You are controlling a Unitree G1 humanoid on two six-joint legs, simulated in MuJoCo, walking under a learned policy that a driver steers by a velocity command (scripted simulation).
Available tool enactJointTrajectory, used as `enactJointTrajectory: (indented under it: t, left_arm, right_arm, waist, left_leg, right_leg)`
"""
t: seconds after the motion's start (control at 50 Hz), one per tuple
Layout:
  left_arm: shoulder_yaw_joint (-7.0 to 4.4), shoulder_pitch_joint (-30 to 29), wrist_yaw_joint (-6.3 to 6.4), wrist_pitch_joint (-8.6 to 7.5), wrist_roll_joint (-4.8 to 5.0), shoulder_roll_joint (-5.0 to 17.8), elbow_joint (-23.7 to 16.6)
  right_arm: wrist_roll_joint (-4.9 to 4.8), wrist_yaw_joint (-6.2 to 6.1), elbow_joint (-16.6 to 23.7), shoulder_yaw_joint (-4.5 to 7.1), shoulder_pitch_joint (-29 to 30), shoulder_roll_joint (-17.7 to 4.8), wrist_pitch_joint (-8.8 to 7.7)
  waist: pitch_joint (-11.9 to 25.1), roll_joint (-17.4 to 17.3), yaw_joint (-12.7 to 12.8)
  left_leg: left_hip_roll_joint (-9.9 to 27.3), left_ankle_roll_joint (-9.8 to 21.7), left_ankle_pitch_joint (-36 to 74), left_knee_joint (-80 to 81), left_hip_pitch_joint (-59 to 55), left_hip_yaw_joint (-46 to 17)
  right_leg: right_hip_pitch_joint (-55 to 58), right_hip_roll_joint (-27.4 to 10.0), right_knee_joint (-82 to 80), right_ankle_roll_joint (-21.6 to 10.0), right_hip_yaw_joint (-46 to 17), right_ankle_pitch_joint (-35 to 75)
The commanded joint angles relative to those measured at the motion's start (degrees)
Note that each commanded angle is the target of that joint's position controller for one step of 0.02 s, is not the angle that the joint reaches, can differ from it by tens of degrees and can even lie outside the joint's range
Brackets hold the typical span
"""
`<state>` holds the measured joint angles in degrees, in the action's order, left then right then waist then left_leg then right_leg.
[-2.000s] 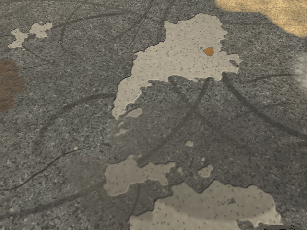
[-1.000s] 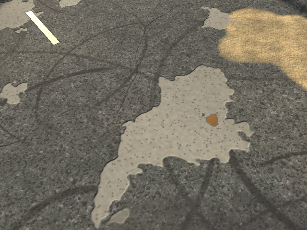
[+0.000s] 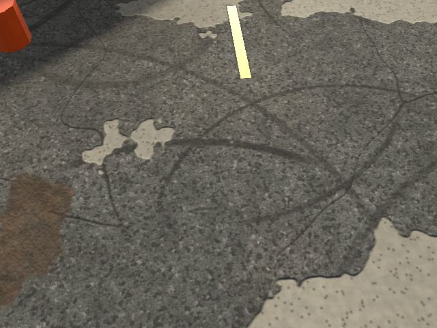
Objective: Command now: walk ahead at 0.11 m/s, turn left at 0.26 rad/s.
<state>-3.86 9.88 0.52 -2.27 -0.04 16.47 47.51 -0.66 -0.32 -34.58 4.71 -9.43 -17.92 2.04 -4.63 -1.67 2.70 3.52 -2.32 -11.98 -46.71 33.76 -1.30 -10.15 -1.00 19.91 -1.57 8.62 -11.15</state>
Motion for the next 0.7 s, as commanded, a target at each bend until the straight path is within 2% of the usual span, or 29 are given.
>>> enactJointTrajectory:
  t: [0.02, 0.06, 0.08, 0.1, 0.12, 0.14, 0.16, 0.18, 0.2, 0.22, 0.24, 0.26, 0.3, 0.34, 0.36, 0.4, 0.44, 0.46, 0.48, 0.5, 0.52, 0.54, 0.56, 0.58, 0.6, 0.64, 0.7]
  left_arm:
    - [-1.95, -1.8, -0.48, -0.24, 0.90, 10.0, -2.4]
    - [-1.42, -2.5, -1.22, -0.17, 1.76, 9.5, -1.4]
    - [-0.78, -3.2, -1.54, -0.31, 2.22, 8.3, -0.9]
    - [0.16, -0.7, -1.96, -0.76, 1.73, 6.0, 0.1]
    - [1.54, 0.0, -2.32, -1.32, -0.81, 3.2, -0.9]
    - [2.58, 7.2, -2.58, -0.95, -1.05, 0.5, 0.7]
    - [1.83, 3.6, -2.18, -0.10, 0.06, 4.2, 0.4]
    - [1.12, 0.9, -1.83, 0.39, 0.74, 6.5, -0.8]
    - [0.72, 0.2, -1.07, 1.16, 0.85, 7.3, -0.4]
    - [0.11, 0.8, -0.56, 2.12, 0.56, 8.6, -0.3]
    - [-0.41, 2.0, -0.40, 3.05, 0.71, 9.3, -0.1]
    - [-0.87, 3.1, -0.27, 3.79, 1.08, 9.2, 0.0]
    - [-1.25, 3.6, 0.24, 4.94, 1.41, 7.2, -0.4]
    - [-1.07, 2.6, 0.47, 5.60, 1.04, 5.2, -1.2]
    - [-0.98, 1.9, 0.29, 5.69, 0.89, 4.7, -1.9]
    - [-1.22, 2.0, -0.49, 5.63, 0.87, 5.2, -2.8]
    - [-1.61, 5.5, -1.38, 5.42, 0.71, 5.3, -2.3]
    - [-2.00, 7.0, -1.57, 5.28, 0.20, 6.0, -1.8]
    - [-3.17, 6.8, -0.94, 4.91, -0.28, 10.7, -2.8]
    - [-4.21, 5.9, -0.41, 4.32, -1.02, 17.7, -5.1]
    - [-3.88, 7.3, -0.93, 2.88, -3.30, 17.0, -5.5]
    - [-3.47, 5.0, -0.93, 1.76, -2.85, 15.4, -5.8]
    - [-3.28, 1.8, -0.49, 1.43, -1.18, 14.0, -6.3]
    - [-2.59, -0.3, 0.05, 1.52, 0.14, 11.7, -6.8]
    - [-2.03, -0.8, 0.60, 1.72, 0.60, 10.3, -7.1]
    - [-1.71, 0.8, 1.23, 2.00, 0.39, 9.5, -7.4]
    - [-1.95, 2.8, 1.73, 2.29, 0.64, 10.0, -7.7]
  right_arm:
    - [0.48, 0.61, 4.4, 0.24, 0.3, -1.6, -0.70]
    - [0.86, 0.62, 3.7, 0.23, -0.4, -1.5, -0.96]
    - [1.11, 0.53, 2.5, 0.31, -2.3, -1.5, -1.31]
    - [1.58, -0.02, 2.2, 0.87, -3.2, -4.1, -1.56]
    - [2.72, -0.94, 2.9, 1.54, -5.5, -8.7, -1.62]
    - [3.53, -1.26, 3.2, 0.31, -2.1, -6.4, -1.27]
    - [2.98, -0.77, 3.0, -0.31, 0.1, -3.1, -1.31]
    - [2.51, -0.61, 2.5, 0.03, 1.8, -4.2, -1.39]
    - [2.41, -0.81, 2.2, 0.66, 2.8, -5.9, -1.33]
    - [2.13, -1.09, 2.0, 1.08, 3.3, -7.1, -1.37]
    - [2.10, -1.44, 1.6, 1.40, 3.4, -7.8, -1.43]
    - [1.86, -1.71, 1.1, 1.60, 3.4, -8.0, -1.45]
    - [1.48, -2.05, 0.3, 1.41, 5.2, -6.3, -1.71]
    - [1.53, -2.18, -0.5, 1.38, 7.8, -5.3, -1.85]
    - [1.53, -2.21, -0.9, 1.47, 8.4, -5.2, -1.83]
    - [1.19, -2.26, -1.8, 1.71, 8.6, -5.5, -1.56]
    - [-0.02, -2.45, -2.7, 1.85, 10.0, -5.9, -1.00]
    - [-0.71, -2.49, -3.7, 1.75, 8.8, -4.8, -0.73]
    - [0.25, -2.35, -4.8, 1.45, 4.7, -2.7, -0.34]
    - [1.72, -2.64, -1.7, 0.82, 8.4, -1.6, -0.39]
    - [1.28, -3.07, -0.9, 1.33, 13.0, -3.2, -0.65]
    - [0.36, -3.15, -1.5, 1.80, 12.2, -4.3, -0.72]
    - [0.53, -3.41, -3.0, 2.33, 10.3, -5.0, -0.73]
    - [1.00, -3.77, -4.1, 2.75, 9.6, -5.9, -0.65]
    - [1.19, -3.76, -4.6, 2.89, 8.8, -5.8, -0.70]
    - [0.78, -3.42, -5.3, 2.70, 7.3, -4.5, -1.11]
    - [0.48, -3.34, -5.5, 2.33, 7.7, -3.5, -1.61]
  waist:
    - [8.7, 6.9, -1.2]
    - [8.6, 6.8, -2.5]
    - [8.9, 6.5, -4.1]
    - [10.2, 4.4, -4.1]
    - [15.9, -2.0, -3.7]
    - [19.6, -10.2, -0.2]
    - [18.3, -8.2, -2.1]
    - [15.0, -8.2, -1.9]
    - [13.9, -7.9, -2.1]
    - [12.5, -8.8, -2.4]
    - [11.7, -9.3, -2.3]
    - [10.7, -8.8, -2.1]
    - [8.8, -7.0, -1.5]
    - [7.7, -6.4, -1.1]
    - [8.0, -6.6, -1.2]
    - [9.5, -6.8, -1.2]
    - [10.4, -6.2, 0.9]
    - [9.3, -3.5, 1.2]
    - [6.6, 9.4, -1.0]
    - [3.9, 22.5, -0.9]
    - [7.5, 15.9, 2.4]
    - [6.6, 12.2, 0.6]
    - [5.7, 9.0, -1.2]
    - [5.7, 8.2, -1.8]
    - [6.5, 8.5, -2.4]
    - [8.7, 7.9, -2.3]
    - [9.1, 7.5, -1.5]
  left_leg:
    - [-1.3, 1.3, 0.7, 6.9, -9.5, 0.5]
    - [-2.3, 2.6, 2.5, 15.6, -14.2, 0.9]
    - [-3.2, 3.7, 9.0, 23.3, -20.5, 1.7]
    - [-0.7, 5.1, 20.0, 27.4, -28.8, -1.1]
    - [10.1, 7.9, 45.7, 22.5, -39.4, -10.5]
    - [18.2, 16.5, 48.9, 19.7, -41.6, -16.3]
    - [15.5, 17.5, 39.2, 21.3, -37.2, -14.7]
    - [12.8, 15.3, 33.0, 22.2, -35.2, -12.1]
    - [12.3, 14.2, 29.4, 23.3, -33.3, -11.1]
    - [13.6, 14.6, 28.2, 24.6, -30.2, -11.1]
    - [15.0, 15.6, 28.4, 25.7, -27.4, -10.9]
    - [15.9, 16.5, 27.4, 26.6, -25.5, -9.9]
    - [15.6, 16.3, 21.6, 28.0, -22.3, -6.5]
    - [14.2, 15.0, 17.1, 28.3, -20.0, -2.8]
    - [14.0, 14.7, 16.6, 28.0, -20.0, -1.7]
    - [14.5, 14.1, 16.8, 26.2, -21.8, -0.8]
    - [13.9, 11.4, 14.5, 21.8, -21.0, 1.6]
    - [11.5, 8.1, 7.8, 16.9, -19.0, 4.1]
    - [5.7, 2.4, -4.8, 4.2, -10.7, 9.9]
    - [-3.9, -2.3, -27.2, -9.5, 4.2, 8.4]
    - [-4.3, -1.3, -28.9, -19.2, 4.4, -1.0]
    - [-3.1, 0.0, -23.6, -21.6, 5.5, -3.0]
    - [-2.0, 0.5, -17.9, -20.7, 6.3, -3.3]
    - [-1.3, 0.4, -14.2, -19.5, 6.4, -3.7]
    - [-1.7, -0.1, -11.4, -19.9, 4.5, -3.6]
    - [-2.8, -0.9, -7.7, -19.5, 3.2, -3.5]
    - [-3.5, -2.0, -6.0, -13.5, 4.1, -4.1]
  right_leg:
    - [3.5, -14.5, -2.7, -10.7, -7.5, 29.5]
    - [4.1, -13.9, 0.7, -9.4, -8.9, 27.2]
    - [2.1, -12.3, 3.3, -7.5, -8.8, 23.9]
    - [-1.3, -9.5, 6.2, -4.0, -8.1, 19.5]
    - [-7.0, -5.9, 13.3, 0.0, -5.6, 3.6]
    - [-11.1, -4.0, 16.5, 3.4, -7.4, -19.9]
    - [-11.0, -4.1, 17.4, 4.7, -9.2, -21.9]
    - [-12.7, -3.3, 17.9, 4.8, -8.1, -18.2]
    - [-13.3, -2.6, 19.7, 5.0, -7.6, -16.2]
    - [-13.3, -2.6, 23.5, 5.5, -7.9, -16.1]
    - [-13.2, -2.7, 30.0, 5.9, -8.2, -18.9]
    - [-14.2, -2.4, 36.0, 6.1, -8.0, -21.4]
    - [-15.4, -3.0, 39.9, 5.8, -8.3, -21.1]
    - [-13.6, -3.7, 36.2, 5.2, -7.8, -17.9]
    - [-12.4, -3.8, 33.5, 4.8, -7.4, -16.0]
    - [-9.9, -3.4, 27.9, 3.9, -6.2, -12.6]
    - [-4.1, -1.5, 17.8, 2.0, -3.3, -5.0]
    - [-1.4, 0.0, 11.2, 0.1, -3.9, -0.3]
    - [1.8, -6.8, 2.9, -3.7, -16.7, 13.1]
    - [2.9, -20.5, -2.3, -14.5, -38.6, 26.4]
    - [0.8, -21.8, -4.1, -18.9, -41.4, 20.7]
    - [1.3, -18.9, -3.6, -16.4, -36.4, 14.9]
    - [1.8, -15.8, -2.7, -12.9, -32.3, 10.6]
    - [2.3, -14.3, -2.2, -10.6, -30.3, 10.1]
    - [1.8, -12.8, -2.0, -9.8, -28.5, 12.4]
    - [4.3, -11.5, -1.5, -9.8, -27.0, 16.0]
    - [8.2, -10.8, -1.1, -10.3, -27.6, 16.2]
